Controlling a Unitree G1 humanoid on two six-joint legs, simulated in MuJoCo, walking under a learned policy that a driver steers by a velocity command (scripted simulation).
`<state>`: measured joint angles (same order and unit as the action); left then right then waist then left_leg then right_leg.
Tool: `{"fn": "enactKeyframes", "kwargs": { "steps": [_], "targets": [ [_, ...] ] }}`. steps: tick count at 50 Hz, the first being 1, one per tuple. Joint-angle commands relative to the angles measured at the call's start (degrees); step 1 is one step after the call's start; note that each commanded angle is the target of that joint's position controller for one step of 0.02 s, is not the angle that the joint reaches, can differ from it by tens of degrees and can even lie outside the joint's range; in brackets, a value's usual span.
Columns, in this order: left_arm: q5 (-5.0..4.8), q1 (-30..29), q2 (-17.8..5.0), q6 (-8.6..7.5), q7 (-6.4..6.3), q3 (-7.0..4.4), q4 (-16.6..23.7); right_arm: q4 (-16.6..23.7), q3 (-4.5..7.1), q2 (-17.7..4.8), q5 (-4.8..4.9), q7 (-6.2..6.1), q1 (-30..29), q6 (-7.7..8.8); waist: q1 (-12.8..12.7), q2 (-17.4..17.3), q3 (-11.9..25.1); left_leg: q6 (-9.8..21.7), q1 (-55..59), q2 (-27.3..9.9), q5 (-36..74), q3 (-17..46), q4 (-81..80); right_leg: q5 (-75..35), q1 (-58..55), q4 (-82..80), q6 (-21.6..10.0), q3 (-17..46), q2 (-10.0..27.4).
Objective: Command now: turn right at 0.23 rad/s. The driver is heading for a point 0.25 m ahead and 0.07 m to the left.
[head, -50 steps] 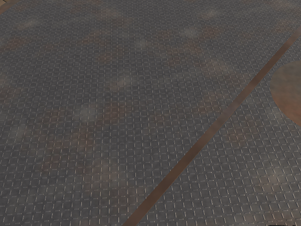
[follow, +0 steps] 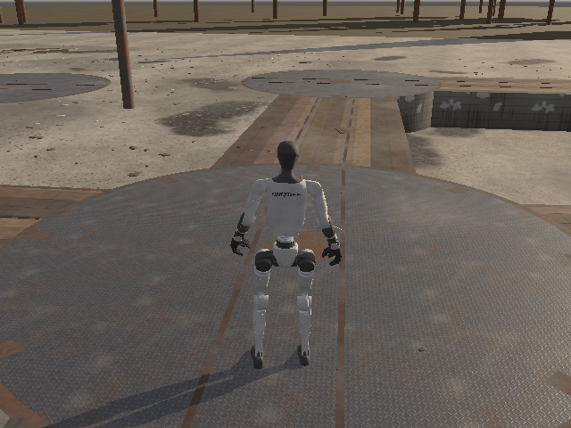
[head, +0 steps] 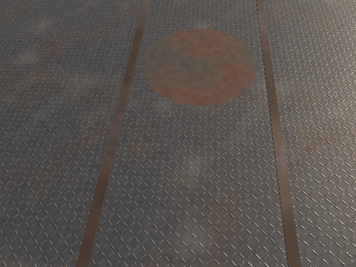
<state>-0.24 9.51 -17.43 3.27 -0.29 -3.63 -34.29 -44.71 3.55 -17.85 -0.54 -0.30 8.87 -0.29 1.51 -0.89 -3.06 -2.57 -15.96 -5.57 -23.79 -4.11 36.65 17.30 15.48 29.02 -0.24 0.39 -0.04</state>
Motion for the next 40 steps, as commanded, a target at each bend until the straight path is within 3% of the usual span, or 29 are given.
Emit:
{"fn": "enactKeyframes", "kwargs": {
  "steps": [1,2,3,4,6,9,12,14,15,16,17,18,19,20,23,29,40],
  "targets": [
    [2.35,5.16,-10.2,-1.91,0.09,-2.08,3.51,4.55,0.55,-5.34,0.09,-0.3,0.4,0.78,-3.75,15.78,15.22,-2.13,-12.71,1.5,-15.89,4.85,19.99,-41.3,-12.57,-7.32,-19.17,23.32,23.92],
    [2.14,2.92,-9.6,-2.89,0.68,-2.06,2.59,4.11,1.65,-8.42,1.58,-1.16,-2.74,0.08,-3.46,11.53,8.78,-2.14,-13.93,0.6,-12.49,5.68,23.22,-27.38,-9.92,-10.25,-16.83,20.44,18.53],
    [1.69,0.02,-7.82,-3.4,0.52,-1.46,1.81,3.3,1.95,-8.21,1.24,-1.6,-2.57,-0.59,-2.51,10.33,6.19,-1.78,-14.65,0.26,-8.45,6.63,22.89,-21.15,-7.89,-10.82,-13.61,17.34,15.78],
    [1.43,-1.6,-6.86,-3.74,0.37,-0.85,1.88,1.71,2.03,-7.64,0.92,-1.93,-1.4,-1.36,-1.82,9.88,4.96,-2.03,-12.41,0.4,-6.28,6.77,23.44,-22.3,-5.34,-10.99,-12.32,14.31,14.05],
    [1.23,-3.09,-5.79,-3.94,-0.18,-0.4,1.12,0.93,1.72,-5.74,0.43,-1.75,1.41,-1.26,-0.03,8.87,5.78,-2.66,-9.21,1.23,-0.57,6.4,21.29,-27.11,-4.66,-10.6,-11.82,10.88,12.15],
    [1.16,-3.31,-3.98,-3.8,-0.44,-0.07,-0.03,0.54,0.62,-3.21,0.71,-1.41,0.47,-0.66,-1.19,8.83,6.61,-2.76,-4.87,1.43,0.84,5.22,10.01,-26.05,-6.01,-9.35,-11.4,8.65,10.35],
    [0.96,-2.65,-4.77,-3.32,-0.26,-0.29,-1.61,0.61,0.33,-3.57,0.79,-1.16,0.24,-0.46,-2.05,8.71,6.82,-2.26,-0.88,2.1,2.1,4.45,0.73,-21.71,-6.19,-8.8,-12.59,11.58,11.76],
    [0.28,-3.49,-3.32,-3.29,-0.03,0.36,-2.8,-0.43,0.0,-3.08,0.27,-0.85,2.58,-0.14,0.25,7.2,5.75,-0.69,5.92,2.72,14.28,3.77,-12.63,-14.84,-3.16,-8.15,-9.87,11.04,9.96],
    [0.56,-1.58,-2.46,-3.69,0.12,0.64,-3.78,-0.63,0.11,-4.68,-0.6,-0.83,3.14,0.06,-0.14,4.91,6.03,0.42,10.18,1.04,21.98,6.47,-14.29,-10.43,-1.11,-7.68,-7.08,10.5,8.13],
    [1.62,0.13,-2.22,-4.09,0.4,0.74,-4.25,-0.17,0.59,-8.05,-0.65,-1.03,3.35,0.12,-2.21,0.0,5.9,2.17,11.84,-2.87,30.19,9.95,-13.43,-4.7,0.57,-5.4,-4.4,7.85,4.74],
    [2.4,2.06,-2.32,-4.41,0.76,0.62,-5.14,-0.03,0.76,-9.4,0.08,-1.21,2.79,-0.02,-3.98,-5.17,5.95,4.57,11.97,-4.64,30.55,10.2,-12.11,-2.08,1.5,-4.66,-2.62,5.7,1.87],
    [2.08,1.16,-0.75,-4.22,0.41,1.03,-4.68,-1.32,0.69,-7.79,0.61,-0.83,1.26,0.06,-4.11,-8.29,5.43,6.13,3.73,-3.55,13.48,10.42,-13.28,-3.4,-3.56,-5.69,-1.12,3.15,0.64],
    [1.47,-3.07,-3.02,-3.76,-0.1,0.53,-4.84,-0.97,0.25,-5.58,0.13,-0.49,-0.12,0.51,-1.92,-5.49,2.77,5.19,-0.91,-1.49,7.59,10.04,-15.2,-5.21,-6.33,-3.88,-0.78,2.82,0.91],
    [0.95,-4.0,-3.69,-3.26,-0.54,0.09,-4.67,-1.34,-0.31,-4.34,-0.51,-0.49,-0.21,1.09,-1.6,-4.5,2.67,4.0,-1.49,-0.68,8.72,9.12,-15.58,-7.42,-6.85,-3.17,-1.27,3.13,1.32],
    [1.21,-1.45,-2.85,-2.57,-0.85,0.01,-6.13,-2.8,-0.64,-4.24,-0.06,-0.65,1.3,2.19,-1.61,-2.53,3.41,2.46,2.43,0.81,13.69,7.22,-13.49,-9.92,-5.63,-4.08,-1.78,4.01,1.87],
    [0.78,0.07,-2.47,-3.09,-0.88,-0.27,-9.39,-4.58,-0.97,-3.93,0.13,-1.27,1.5,1.64,-1.0,0.64,3.27,2.99,4.51,1.54,16.61,6.68,-12.38,-12.97,-5.04,-4.1,-0.99,3.52,1.83],
    [0.56,1.74,-3.08,-2.91,-1.8,-0.41,-15.26,-8.72,-1.3,-3.16,0.3,-1.12,0.68,1.34,-1.31,0.92,2.57,3.18,4.71,2.61,17.68,5.93,-13.09,-14.67,-6.69,-4.41,-0.32,3.03,2.0]
  ]
}}
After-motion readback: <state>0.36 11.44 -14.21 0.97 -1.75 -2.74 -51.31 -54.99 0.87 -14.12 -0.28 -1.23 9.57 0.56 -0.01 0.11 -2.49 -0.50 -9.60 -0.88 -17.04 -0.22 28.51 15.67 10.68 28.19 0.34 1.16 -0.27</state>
